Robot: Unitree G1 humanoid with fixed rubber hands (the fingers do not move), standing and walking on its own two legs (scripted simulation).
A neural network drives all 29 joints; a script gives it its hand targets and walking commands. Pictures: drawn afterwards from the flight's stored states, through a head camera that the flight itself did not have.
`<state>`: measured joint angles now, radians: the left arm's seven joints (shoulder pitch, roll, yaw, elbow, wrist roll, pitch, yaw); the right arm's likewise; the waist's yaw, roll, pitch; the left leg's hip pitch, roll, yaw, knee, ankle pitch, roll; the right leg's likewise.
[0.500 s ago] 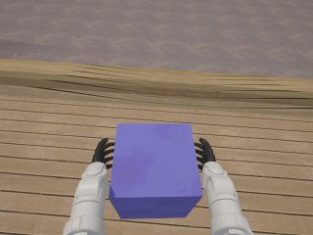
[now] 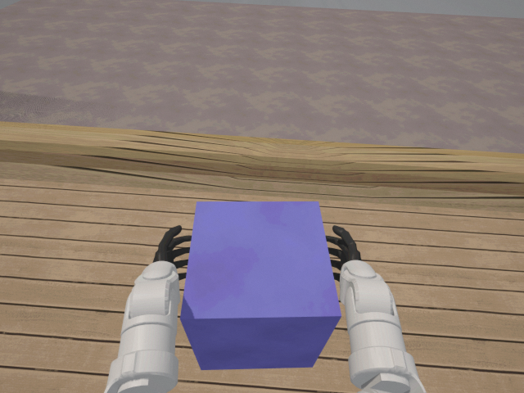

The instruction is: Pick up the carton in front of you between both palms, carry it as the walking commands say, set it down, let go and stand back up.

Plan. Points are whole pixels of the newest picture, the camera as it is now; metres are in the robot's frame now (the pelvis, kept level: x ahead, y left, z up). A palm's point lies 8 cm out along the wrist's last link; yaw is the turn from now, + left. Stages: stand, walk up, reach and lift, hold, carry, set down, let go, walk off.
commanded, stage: reach and lift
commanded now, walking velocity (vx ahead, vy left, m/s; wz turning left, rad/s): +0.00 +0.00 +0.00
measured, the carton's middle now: (257, 288) +0.30 +0.00 -0.04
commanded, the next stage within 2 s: hold in 0.64 s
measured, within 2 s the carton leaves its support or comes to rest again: neither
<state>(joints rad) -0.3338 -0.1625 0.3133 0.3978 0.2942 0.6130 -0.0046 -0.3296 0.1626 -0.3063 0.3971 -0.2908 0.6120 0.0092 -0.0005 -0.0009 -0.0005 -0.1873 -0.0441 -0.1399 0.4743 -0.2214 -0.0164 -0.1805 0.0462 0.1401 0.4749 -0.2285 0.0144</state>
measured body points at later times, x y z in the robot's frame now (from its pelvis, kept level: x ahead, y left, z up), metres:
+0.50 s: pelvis +0.02 +0.00 +0.01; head -0.01 +0.00 +0.46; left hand +0.32 +0.15 +0.03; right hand +0.32 -0.15 +0.03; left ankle +0.03 +0.13 -0.74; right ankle +0.02 -0.13 -0.74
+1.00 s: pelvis +0.01 +0.00 +0.01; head -0.04 +0.00 +0.45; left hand +0.31 +0.15 +0.05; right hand +0.31 -0.15 +0.05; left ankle +0.03 +0.13 -0.74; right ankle +0.02 -0.13 -0.74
